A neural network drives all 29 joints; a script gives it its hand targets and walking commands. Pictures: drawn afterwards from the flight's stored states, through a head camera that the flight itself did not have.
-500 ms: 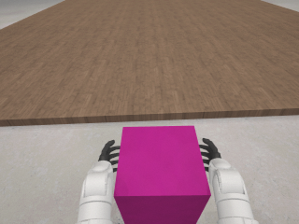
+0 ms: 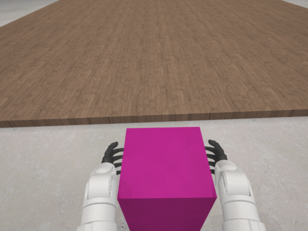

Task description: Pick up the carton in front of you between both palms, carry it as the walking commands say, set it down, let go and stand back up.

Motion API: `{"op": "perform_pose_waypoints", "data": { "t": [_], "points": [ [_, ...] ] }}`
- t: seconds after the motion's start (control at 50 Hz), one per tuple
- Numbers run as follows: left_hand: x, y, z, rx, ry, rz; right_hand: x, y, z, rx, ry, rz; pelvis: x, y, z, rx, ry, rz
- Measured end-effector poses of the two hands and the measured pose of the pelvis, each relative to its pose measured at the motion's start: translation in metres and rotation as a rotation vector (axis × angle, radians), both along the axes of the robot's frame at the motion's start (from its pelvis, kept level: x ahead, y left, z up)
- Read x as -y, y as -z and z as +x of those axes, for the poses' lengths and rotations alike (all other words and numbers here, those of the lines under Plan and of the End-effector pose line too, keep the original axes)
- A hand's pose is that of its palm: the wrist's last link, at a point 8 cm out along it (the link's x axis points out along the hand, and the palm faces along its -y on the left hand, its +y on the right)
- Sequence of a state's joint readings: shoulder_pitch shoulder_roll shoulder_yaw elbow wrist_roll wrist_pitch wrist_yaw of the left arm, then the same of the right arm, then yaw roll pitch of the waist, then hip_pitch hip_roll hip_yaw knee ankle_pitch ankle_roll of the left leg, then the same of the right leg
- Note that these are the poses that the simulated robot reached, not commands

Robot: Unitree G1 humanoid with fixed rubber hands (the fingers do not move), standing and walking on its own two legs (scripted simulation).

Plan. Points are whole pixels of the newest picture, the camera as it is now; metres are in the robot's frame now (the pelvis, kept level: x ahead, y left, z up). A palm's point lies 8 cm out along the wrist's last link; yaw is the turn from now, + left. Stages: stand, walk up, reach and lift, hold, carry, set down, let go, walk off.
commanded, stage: hold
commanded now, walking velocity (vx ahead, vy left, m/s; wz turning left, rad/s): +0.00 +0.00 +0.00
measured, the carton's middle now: (164, 181) +0.30 +0.00 -0.03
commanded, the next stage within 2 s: carry in 0.18 s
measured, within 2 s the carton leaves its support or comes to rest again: neither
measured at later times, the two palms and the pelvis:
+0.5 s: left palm (101, 145) +0.35 +0.17 +0.08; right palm (208, 140) +0.35 -0.13 +0.08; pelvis +0.07 +0.02 -0.01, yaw -1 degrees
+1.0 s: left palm (107, 99) +0.57 +0.20 +0.08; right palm (189, 100) +0.55 -0.10 +0.08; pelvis +0.33 +0.06 +0.00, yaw -1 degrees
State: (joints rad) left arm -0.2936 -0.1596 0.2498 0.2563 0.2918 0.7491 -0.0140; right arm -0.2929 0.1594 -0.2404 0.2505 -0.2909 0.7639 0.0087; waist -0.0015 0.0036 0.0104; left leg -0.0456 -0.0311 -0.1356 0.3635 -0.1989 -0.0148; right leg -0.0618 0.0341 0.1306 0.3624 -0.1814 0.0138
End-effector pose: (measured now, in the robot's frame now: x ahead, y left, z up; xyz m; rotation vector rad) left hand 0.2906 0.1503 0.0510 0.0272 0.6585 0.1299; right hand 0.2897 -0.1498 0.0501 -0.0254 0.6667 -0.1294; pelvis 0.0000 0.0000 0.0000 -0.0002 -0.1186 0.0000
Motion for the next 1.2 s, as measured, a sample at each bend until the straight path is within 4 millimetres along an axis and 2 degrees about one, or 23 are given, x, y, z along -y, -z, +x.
{"op": "perform_pose_waypoints", "data": {
  "t": [0.16,0.24,0.36,0.48,0.56,0.64,0.74,0.78,0.84,0.9,1.02,1.12,1.2],
  "points": [
    [0.000,0.000,0.001,-0.004,0.005,0.006,0.000,0.000,0.001,-0.003,-0.004,-0.006,0.000,-0.001,0.004,-0.002,0.001,0.000],
    [-0.001,0.000,0.004,0.009,0.001,0.005,-0.001,0.001,0.004,0.009,-0.005,-0.003,0.000,0.003,0.008,-0.057,-0.005,-0.001],
    [-0.009,-0.010,0.020,0.080,-0.021,-0.011,-0.009,-0.011,0.024,0.080,-0.004,0.012,-0.005,0.011,0.027,-0.130,-0.026,-0.007],
    [-0.024,-0.028,0.049,0.130,-0.054,-0.038,-0.024,-0.031,0.058,0.131,-0.007,0.028,-0.016,0.016,0.067,-0.181,0.003,0.004],
    [-0.017,-0.035,0.077,0.122,-0.044,-0.049,-0.017,-0.032,0.079,0.122,0.024,0.050,-0.014,0.016,0.099,-0.202,0.000,-0.022],
    [-0.017,-0.030,0.099,0.076,-0.057,-0.067,-0.016,-0.029,0.102,0.076,0.037,0.058,-0.013,0.015,0.137,-0.224,-0.048,-0.019],
    [-0.038,-0.025,0.120,0.031,-0.142,-0.092,-0.040,-0.031,0.143,0.028,-0.005,0.065,-0.022,0.009,0.188,-0.230,-0.048,0.014],
    [-0.048,-0.023,0.138,0.045,-0.159,-0.107,-0.050,-0.029,0.164,0.042,-0.013,0.072,-0.030,0.015,0.211,-0.215,-0.040,0.022],
    [-0.058,-0.018,0.174,0.065,-0.150,-0.110,-0.057,-0.021,0.194,0.060,0.030,0.068,-0.044,0.026,0.246,-0.194,-0.005,0.028],
    [-0.056,-0.021,0.213,0.021,-0.103,-0.107,-0.053,-0.018,0.214,0.017,0.100,0.079,-0.054,0.018,0.276,-0.198,0.017,0.016],
    [-0.046,-0.034,0.290,0.007,-0.031,-0.110,-0.045,-0.034,0.268,0.012,0.167,0.101,-0.060,0.000,0.344,-0.210,0.019,-0.018],
    [-0.045,-0.032,0.348,0.032,-0.046,-0.122,-0.043,-0.039,0.334,0.033,0.144,0.084,-0.052,0.001,0.408,-0.202,0.008,-0.030],
    [-0.040,-0.021,0.400,0.036,-0.069,-0.120,-0.040,-0.025,0.397,0.032,0.101,0.092,-0.040,0.014,0.468,-0.190,-0.004,-0.027]
  ]
}}
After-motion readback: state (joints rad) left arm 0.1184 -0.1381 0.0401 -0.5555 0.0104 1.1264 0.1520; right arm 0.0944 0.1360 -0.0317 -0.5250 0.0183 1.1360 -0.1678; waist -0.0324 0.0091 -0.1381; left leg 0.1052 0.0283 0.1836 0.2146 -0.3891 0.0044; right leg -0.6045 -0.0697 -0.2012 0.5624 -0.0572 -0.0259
